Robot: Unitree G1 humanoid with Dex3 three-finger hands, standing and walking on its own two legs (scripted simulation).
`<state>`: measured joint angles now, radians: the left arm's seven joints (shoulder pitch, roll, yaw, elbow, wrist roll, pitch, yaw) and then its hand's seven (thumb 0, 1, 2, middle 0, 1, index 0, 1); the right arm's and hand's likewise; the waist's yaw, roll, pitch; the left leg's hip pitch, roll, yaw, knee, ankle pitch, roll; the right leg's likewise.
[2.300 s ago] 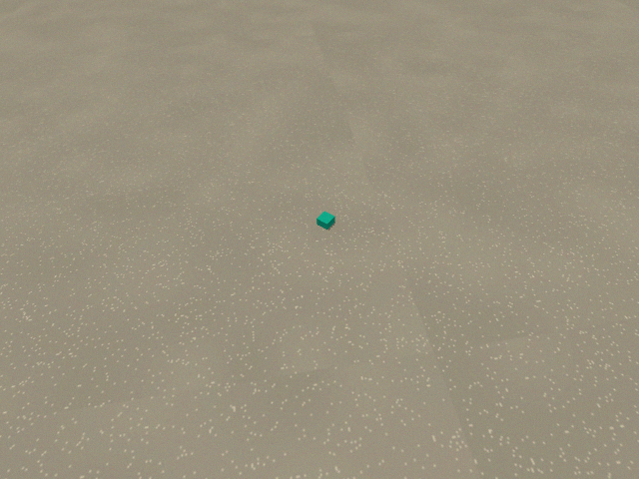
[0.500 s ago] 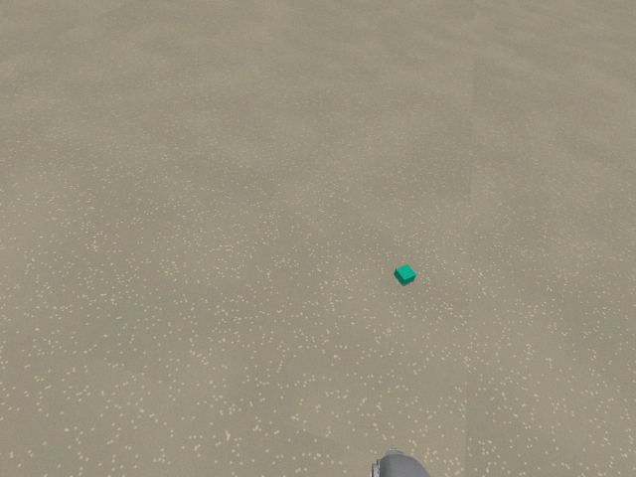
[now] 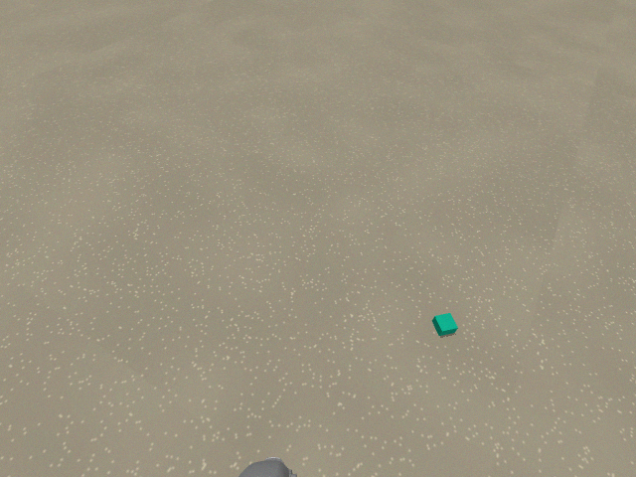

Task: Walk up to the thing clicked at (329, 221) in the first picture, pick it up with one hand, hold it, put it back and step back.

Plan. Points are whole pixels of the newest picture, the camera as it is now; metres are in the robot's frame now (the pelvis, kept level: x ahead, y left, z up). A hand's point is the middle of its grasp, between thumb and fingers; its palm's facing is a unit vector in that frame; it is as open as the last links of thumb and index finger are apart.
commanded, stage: walk up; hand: left
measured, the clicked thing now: (444, 324) +0.72 -0.39 -0.72
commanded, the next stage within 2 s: none
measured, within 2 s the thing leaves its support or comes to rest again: neither
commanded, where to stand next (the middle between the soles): +0.40 -0.72 m, yaw +13 degrees
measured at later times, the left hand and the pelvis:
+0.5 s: hand (296, 470) +0.16 +0.06 -0.13, palm faces +0.09 -0.93 -0.37, open 7.3 cm; pelvis +0.11 -0.23 +0.00, yaw +7 degrees
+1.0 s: hand (409, 434) +0.22 -0.10 -0.15, palm faces +0.08 -0.93 -0.35, open 7.4 cm; pelvis +0.19 -0.41 +0.00, yaw +9 degrees
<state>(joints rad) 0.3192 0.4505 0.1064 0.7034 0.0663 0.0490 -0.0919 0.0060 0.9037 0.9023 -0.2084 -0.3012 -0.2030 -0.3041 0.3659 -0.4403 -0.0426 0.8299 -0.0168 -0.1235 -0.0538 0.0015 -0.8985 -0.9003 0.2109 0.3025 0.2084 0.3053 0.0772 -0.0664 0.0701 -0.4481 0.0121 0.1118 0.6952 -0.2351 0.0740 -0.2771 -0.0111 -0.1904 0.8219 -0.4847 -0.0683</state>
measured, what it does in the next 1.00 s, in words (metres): steps to the right: right foot, then left foot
